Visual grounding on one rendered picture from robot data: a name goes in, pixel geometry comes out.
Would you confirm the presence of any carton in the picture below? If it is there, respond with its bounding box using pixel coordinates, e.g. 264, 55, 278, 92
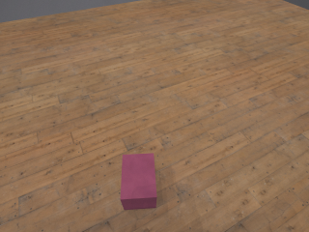
120, 153, 157, 210

